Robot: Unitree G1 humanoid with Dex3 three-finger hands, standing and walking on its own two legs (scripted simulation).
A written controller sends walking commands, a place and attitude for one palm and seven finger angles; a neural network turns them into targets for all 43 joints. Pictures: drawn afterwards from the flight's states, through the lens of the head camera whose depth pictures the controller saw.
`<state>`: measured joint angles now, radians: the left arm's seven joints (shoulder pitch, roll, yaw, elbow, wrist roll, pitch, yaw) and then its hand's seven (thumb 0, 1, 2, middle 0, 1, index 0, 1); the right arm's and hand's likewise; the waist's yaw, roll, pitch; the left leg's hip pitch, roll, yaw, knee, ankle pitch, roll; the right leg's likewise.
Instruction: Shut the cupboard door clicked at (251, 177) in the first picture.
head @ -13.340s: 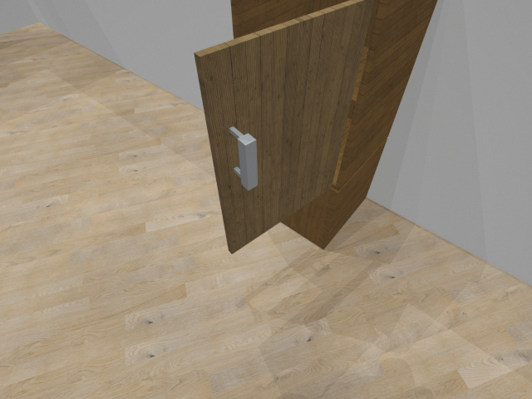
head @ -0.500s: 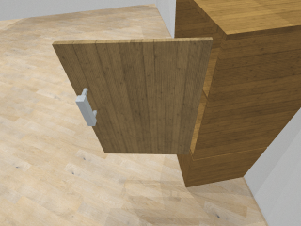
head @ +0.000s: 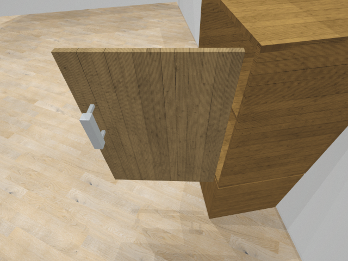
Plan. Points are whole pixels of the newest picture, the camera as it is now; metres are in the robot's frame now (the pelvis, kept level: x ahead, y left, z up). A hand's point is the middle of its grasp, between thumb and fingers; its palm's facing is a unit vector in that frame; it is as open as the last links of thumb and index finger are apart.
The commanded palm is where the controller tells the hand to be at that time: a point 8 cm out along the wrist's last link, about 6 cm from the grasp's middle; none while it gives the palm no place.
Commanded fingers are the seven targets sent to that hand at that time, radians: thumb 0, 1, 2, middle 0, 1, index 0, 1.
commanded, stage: look again from close up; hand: left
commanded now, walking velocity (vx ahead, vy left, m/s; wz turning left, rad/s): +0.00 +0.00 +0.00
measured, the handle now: (95, 126) +0.45 +0.26 +0.03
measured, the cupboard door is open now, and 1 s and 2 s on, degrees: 78 78 78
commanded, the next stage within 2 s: raise the hand and make a fist in 0.20 s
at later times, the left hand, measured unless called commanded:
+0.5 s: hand (98, 229) +0.19 +0.19 -0.03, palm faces +0.23 -0.97 -0.07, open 7.1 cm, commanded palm +0.11 +0.23 -0.06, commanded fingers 0.00 0.90 0.90 -0.38 -0.50 -0.38 -0.50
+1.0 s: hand (92, 252) +0.15 +0.19 -0.03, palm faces -0.06 -1.00 -0.03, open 4.8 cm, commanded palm +0.12 +0.25 -0.03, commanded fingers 0.00 0.90 0.90 -0.84 -1.00 -0.84 -1.00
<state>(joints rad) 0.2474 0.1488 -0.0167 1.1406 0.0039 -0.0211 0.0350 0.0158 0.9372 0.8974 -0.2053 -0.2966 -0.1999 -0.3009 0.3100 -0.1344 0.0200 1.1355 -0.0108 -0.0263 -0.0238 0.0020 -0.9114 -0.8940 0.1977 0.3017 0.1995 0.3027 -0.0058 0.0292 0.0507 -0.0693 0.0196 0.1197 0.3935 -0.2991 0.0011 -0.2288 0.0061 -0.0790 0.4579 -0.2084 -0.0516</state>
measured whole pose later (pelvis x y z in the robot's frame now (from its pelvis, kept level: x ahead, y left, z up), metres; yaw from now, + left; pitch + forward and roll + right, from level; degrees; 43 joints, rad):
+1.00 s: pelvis -0.06 +0.02 -0.09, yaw +4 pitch +13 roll -3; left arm 0.38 0.23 0.05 -0.13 -0.23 -0.32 -0.26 0.02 0.90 0.90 -0.67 -0.81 -0.67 -0.81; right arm 0.23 -0.18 0.07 0.48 0.02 -0.20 -0.03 0.01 -0.90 -0.89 0.20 0.30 0.21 0.30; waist 0.02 0.03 -0.09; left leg -0.85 0.01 0.01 1.20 -0.58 0.04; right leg -0.91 -0.06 -0.15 1.10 -0.41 -0.03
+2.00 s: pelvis -0.02 +0.02 -0.05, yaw +4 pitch +9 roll -1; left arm 0.33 0.26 0.19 -0.06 -0.31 -0.25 -0.31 0.02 0.91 0.90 -1.30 -1.50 -1.30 -1.50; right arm 0.29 -0.27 0.03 0.51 0.04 -0.22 -0.05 0.01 -0.90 -0.89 0.20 0.30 0.20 0.30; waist 0.01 0.05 -0.09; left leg -0.55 0.00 0.03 0.90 -0.50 0.03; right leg -0.63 -0.04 -0.13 0.85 -0.36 -0.03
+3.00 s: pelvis -0.02 +0.02 -0.04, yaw +3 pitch +10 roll +0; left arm -0.15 0.27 0.22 0.39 -0.26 -0.29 -0.29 0.02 0.90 0.90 -1.30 -1.50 -1.30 -1.50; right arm 0.29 -0.27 0.02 0.61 0.04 -0.19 -0.05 0.01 -0.91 -0.89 0.20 0.30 0.20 0.30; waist -0.01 0.03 -0.07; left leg -0.54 -0.01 0.05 0.83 -0.47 0.03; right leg -0.64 -0.04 -0.11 0.80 -0.33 -0.02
